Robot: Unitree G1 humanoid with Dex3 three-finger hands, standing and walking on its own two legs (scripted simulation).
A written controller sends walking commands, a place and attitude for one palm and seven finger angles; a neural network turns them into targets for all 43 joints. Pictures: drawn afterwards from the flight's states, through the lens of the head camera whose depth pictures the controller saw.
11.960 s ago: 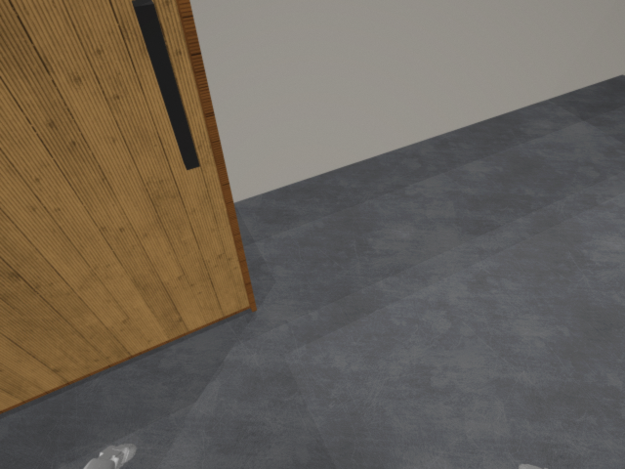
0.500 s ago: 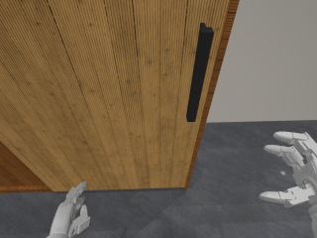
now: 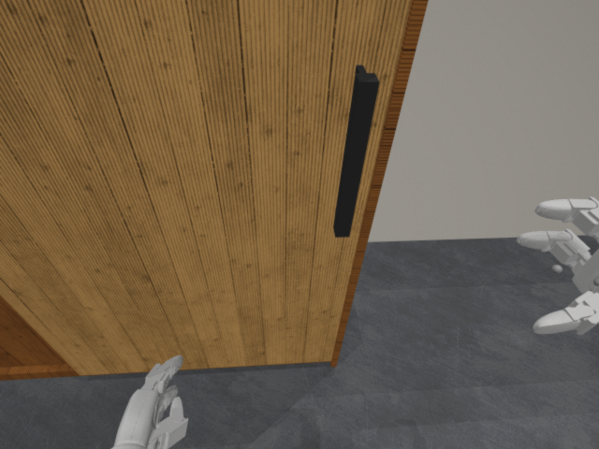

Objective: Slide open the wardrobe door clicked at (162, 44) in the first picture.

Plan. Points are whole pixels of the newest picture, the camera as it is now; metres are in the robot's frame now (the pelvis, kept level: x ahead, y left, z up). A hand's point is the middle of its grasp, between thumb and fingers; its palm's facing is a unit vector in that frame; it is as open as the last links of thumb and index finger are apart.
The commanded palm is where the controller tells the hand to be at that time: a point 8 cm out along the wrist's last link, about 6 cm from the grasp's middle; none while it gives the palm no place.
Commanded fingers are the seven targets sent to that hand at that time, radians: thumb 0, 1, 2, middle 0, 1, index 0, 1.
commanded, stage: raise the hand with hooked fingers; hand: right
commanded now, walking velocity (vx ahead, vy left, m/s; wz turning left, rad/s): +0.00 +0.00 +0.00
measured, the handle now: (349, 161) +0.53 -0.08 +0.13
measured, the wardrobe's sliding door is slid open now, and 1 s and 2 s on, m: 0.00 0.00 0.00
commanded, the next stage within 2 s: move the hooked fingers beside the handle in 0.42 s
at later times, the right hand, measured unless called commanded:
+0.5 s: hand (514, 267) +0.29 -0.24 +0.16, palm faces +0.02 +1.00 -0.06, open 14.0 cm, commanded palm +0.25 -0.28 +0.16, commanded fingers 0.00 0.50 -0.30 0.30 1.20 0.30 1.20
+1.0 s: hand (473, 233) +0.35 -0.22 +0.15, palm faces -0.03 +1.00 -0.02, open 14.0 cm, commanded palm +0.32 -0.27 +0.15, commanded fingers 0.00 0.50 -0.30 0.30 1.20 0.30 1.20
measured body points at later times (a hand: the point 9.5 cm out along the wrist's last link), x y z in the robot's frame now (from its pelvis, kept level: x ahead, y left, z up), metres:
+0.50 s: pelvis +0.01 +0.03 +0.00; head -0.01 +0.05 +0.45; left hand +0.19 +0.26 -0.07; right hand +0.28 -0.29 +0.16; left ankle +0.00 +0.12 -0.73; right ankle +0.03 -0.07 -0.73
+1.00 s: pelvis +0.01 +0.03 +0.00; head +0.01 +0.04 +0.45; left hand +0.16 +0.28 -0.08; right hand +0.34 -0.27 +0.15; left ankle +0.00 +0.12 -0.73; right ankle +0.03 -0.07 -0.73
